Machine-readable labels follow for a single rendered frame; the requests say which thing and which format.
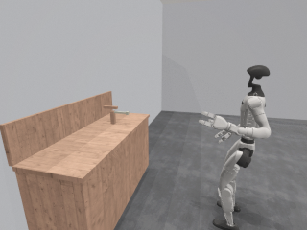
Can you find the robot right shin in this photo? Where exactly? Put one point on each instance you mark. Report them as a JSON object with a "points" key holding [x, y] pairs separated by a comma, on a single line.
{"points": [[233, 184]]}

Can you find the robot left upper arm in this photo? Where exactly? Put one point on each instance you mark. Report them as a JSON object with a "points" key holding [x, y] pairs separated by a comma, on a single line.
{"points": [[256, 107]]}

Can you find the robot right foot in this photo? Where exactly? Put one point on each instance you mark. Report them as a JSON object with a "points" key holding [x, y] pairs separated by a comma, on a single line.
{"points": [[236, 207]]}

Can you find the counter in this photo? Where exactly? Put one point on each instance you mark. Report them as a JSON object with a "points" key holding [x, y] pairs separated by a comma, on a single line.
{"points": [[78, 164]]}

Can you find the tap lever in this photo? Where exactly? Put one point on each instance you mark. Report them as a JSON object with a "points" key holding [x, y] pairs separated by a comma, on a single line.
{"points": [[122, 112]]}

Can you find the robot right hand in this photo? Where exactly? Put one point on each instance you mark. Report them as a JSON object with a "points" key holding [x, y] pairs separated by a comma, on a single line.
{"points": [[227, 135]]}

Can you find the robot left forearm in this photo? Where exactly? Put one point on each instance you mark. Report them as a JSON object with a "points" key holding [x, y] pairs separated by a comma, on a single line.
{"points": [[251, 132]]}

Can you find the robot left hand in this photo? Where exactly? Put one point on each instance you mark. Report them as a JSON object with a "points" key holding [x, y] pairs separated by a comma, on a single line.
{"points": [[218, 123]]}

